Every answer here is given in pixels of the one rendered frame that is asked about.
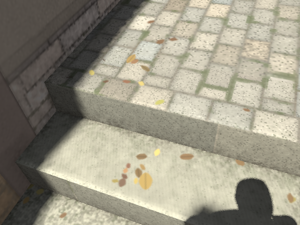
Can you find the stairs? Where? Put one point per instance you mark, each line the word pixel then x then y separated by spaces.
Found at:
pixel 104 161

